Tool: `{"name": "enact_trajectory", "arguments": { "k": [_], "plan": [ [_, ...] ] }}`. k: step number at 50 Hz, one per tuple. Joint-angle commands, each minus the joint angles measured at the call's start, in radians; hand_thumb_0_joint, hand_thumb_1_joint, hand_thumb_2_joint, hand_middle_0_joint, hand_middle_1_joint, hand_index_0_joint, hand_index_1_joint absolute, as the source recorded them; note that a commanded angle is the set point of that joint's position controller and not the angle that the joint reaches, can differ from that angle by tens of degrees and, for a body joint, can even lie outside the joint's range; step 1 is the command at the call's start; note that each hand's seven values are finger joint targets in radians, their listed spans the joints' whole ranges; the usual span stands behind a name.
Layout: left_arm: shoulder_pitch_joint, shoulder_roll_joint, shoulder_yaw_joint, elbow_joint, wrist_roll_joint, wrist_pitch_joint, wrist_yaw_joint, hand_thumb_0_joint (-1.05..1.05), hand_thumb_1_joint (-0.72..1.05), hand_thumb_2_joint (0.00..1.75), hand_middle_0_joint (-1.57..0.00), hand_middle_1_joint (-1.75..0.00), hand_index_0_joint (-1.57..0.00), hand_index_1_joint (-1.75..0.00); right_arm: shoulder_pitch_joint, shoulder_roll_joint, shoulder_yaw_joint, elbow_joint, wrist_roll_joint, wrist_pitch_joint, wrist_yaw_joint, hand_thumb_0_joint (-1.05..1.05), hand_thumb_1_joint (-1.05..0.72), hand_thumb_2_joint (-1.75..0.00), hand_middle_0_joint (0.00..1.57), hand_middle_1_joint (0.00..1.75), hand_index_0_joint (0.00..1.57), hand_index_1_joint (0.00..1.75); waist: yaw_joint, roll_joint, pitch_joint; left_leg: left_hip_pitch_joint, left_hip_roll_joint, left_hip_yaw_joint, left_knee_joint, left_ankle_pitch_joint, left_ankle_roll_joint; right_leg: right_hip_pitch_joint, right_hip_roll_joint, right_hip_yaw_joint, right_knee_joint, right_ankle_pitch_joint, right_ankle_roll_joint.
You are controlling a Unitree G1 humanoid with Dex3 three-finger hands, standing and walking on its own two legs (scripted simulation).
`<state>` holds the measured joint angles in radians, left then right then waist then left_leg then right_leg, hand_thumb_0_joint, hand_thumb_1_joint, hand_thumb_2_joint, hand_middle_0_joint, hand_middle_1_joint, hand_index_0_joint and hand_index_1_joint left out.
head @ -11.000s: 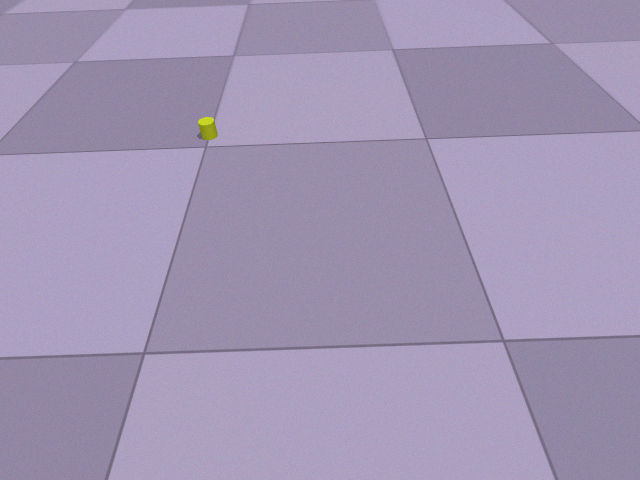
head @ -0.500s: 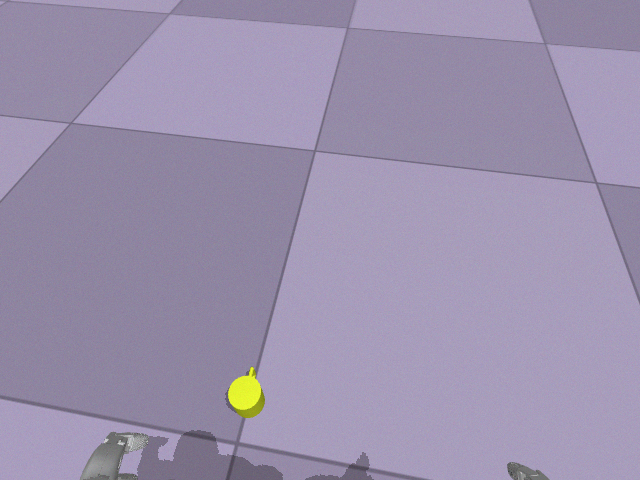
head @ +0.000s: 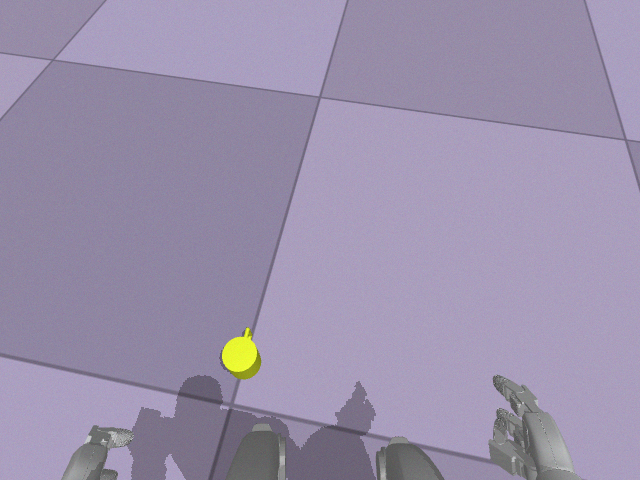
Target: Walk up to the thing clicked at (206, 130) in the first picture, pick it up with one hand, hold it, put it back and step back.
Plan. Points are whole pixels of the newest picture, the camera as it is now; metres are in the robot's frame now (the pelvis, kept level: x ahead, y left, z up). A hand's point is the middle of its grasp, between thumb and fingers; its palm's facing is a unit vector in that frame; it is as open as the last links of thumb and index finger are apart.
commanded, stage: rise first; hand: left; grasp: from above
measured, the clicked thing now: (243, 352) +0.44 +0.22 -0.63
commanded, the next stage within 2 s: none
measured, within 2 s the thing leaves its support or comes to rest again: neither
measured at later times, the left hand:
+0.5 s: hand (155, 451) +0.19 +0.29 -0.28, palm faces -0.43 -0.59 -0.68, open 14.1 cm
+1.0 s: hand (186, 395) +0.29 +0.29 -0.41, palm faces -0.49 -0.21 -0.84, open 14.2 cm
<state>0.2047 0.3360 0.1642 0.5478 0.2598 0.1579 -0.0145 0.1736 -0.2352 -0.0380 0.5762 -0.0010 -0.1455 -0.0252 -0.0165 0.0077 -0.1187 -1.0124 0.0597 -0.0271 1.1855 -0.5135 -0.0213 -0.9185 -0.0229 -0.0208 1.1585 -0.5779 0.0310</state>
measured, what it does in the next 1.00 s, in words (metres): lowers itself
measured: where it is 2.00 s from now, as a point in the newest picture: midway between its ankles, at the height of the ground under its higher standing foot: outside the picture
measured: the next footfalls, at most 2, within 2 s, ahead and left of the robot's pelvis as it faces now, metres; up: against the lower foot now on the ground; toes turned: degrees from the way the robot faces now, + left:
none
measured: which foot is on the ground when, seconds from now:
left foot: down 0.00-1.00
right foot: down 0.00-1.00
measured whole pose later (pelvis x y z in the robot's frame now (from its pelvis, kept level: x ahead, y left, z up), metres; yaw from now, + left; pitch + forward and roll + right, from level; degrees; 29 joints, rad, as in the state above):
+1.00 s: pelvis -0.10 +0.00 -0.27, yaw -5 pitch +32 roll -5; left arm -0.58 0.63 0.12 1.06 0.97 -0.21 0.17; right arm 0.14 -0.27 -0.04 0.75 -0.04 -0.07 0.06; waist -0.06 0.01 -0.12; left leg -2.12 0.06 -0.13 2.13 -0.59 -0.03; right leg -2.00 0.02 -0.03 2.13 -0.70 0.04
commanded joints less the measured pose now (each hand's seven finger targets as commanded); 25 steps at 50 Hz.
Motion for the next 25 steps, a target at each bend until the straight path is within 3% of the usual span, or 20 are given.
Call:
{"name": "enact_trajectory", "arguments": {
  "k": [1, 7, 10, 14, 16, 19, 22, 23, 25],
  "plan": [
    [0.078, 0.184, 0.078, -0.172, 0.02, -0.022, 0.014, 0.0, -0.54, 1.0, -0.07, -1.07, -0.06, -1.08, 0.016, -0.144, -0.059, -0.131, -0.002, -0.051, 0.0, 0.0, -0.9, -0.9, 0.2, 0.3, 0.2, 0.3, 0.003, 0.061, -0.297, 0.223, -0.031, 0.02, -0.067, 0.348, 0.034, 0.029, 0.033, -0.015, -0.077, 0.338, -0.042],
    [0.141, 0.201, 0.09, -0.255, 0.039, -0.014, 0.021, 0.0, -0.56, 0.99, -0.07, -1.07, -0.07, -1.07, -0.008, -0.146, -0.063, -0.156, 0.005, -0.053, 0.015, 0.0, -0.91, -0.9, 0.2, 0.3, 0.2, 0.3, 0.018, 0.067, -0.342, 0.161, -0.034, 0.008, -0.019, 0.303, 0.034, -0.028, 0.038, -0.021, -0.016, 0.3, -0.045],
    [0.045, 0.205, 0.071, -0.26, 0.059, -0.021, 0.026, 0.0, -0.58, 1.0, -0.07, -1.06, -0.06, -1.07, -0.028, -0.153, -0.063, -0.149, 0.006, -0.054, 0.016, 0.0, -0.91, -0.9, 0.2, 0.3, 0.2, 0.3, -0.015, 0.061, -0.307, 0.096, -0.03, -0.006, 0.013, 0.229, 0.032, -0.107, 0.039, -0.019, 0.018, 0.238, -0.046],
    [-0.11, 0.268, 0.082, -0.131, 0.144, -0.1, 0.033, 0.0, -0.57, 0.99, -0.07, -1.05, -0.06, -1.06, -0.04, -0.161, -0.068, -0.118, 0.003, -0.065, 0.023, 0.0, -0.9, -0.9, 0.2, 0.3, 0.2, 0.3, -0.02, 0.033, -0.284, -0.065, -0.035, 0.001, 0.141, 0.139, 0.043, -0.256, 0.035, -0.011, 0.124, 0.164, -0.046],
    [-0.155, 0.263, 0.069, -0.08, 0.186, -0.16, 0.039, 0.0, -0.56, 0.99, -0.07, -1.05, -0.06, -1.06, -0.034, -0.167, -0.071, -0.099, -0.003, -0.074, 0.028, 0.0, -0.88, -0.9, 0.2, 0.3, 0.2, 0.3, -0.028, 0.039, -0.306, -0.121, -0.037, 0.005, 0.197, 0.105, 0.041, -0.322, 0.035, -0.006, 0.185, 0.14, -0.046],
    [-0.212, 0.269, 0.03, -0.07, 0.264, -0.253, 0.045, 0.0, -0.54, 0.98, -0.08, -1.05, -0.08, -1.05, -0.038, -0.183, -0.079, -0.078, -0.004, -0.082, 0.038, 0.0, -0.89, -0.9, 0.2, 0.3, 0.2, 0.3, -0.021, 0.068, -0.418, -0.156, -0.035, 0.0, 0.292, 0.137, 0.04, -0.42, 0.041, -0.003, 0.287, 0.162, -0.048],
    [-0.294, 0.338, 0.053, -0.06, 0.34, -0.32, 0.092, 0.0, -0.55, 0.99, -0.09, -1.04, -0.08, -1.05, -0.046, -0.204, -0.081, -0.054, -0.009, -0.077, 0.047, 0.0, -0.9, -0.9, 0.2, 0.3, 0.2, 0.3, -0.008, 0.11, -0.499, -0.206, -0.03, -0.013, 0.371, 0.152, 0.031, -0.514, 0.041, -0.012, 0.39, 0.17, -0.05],
    [-0.308, 0.367, 0.077, -0.045, 0.361, -0.329, 0.113, 0.0, -0.55, 1.0, -0.08, -1.04, -0.07, -1.05, -0.046, -0.213, -0.086, -0.048, -0.008, -0.072, 0.05, 0.0, -0.89, -0.9, 0.2, 0.3, 0.2, 0.3, 0.001, 0.113, -0.522, -0.199, -0.026, -0.024, 0.382, 0.16, 0.024, -0.544, 0.041, -0.019, 0.422, 0.167, -0.052],
    [-0.344, 0.38, 0.077, -0.023, 0.412, -0.331, 0.155, 0.0, -0.57, 1.02, -0.06, -1.04, -0.05, -1.06, -0.043, -0.222, -0.091, -0.035, -0.008, -0.058, 0.054, 0.0, -0.88, -0.9, 0.2, 0.3, 0.2, 0.3, 0.01, 0.136, -0.567, -0.197, -0.021, -0.027, 0.421, 0.197, 0.019, -0.596, 0.041, -0.028, 0.467, 0.187, -0.052]
  ]
}}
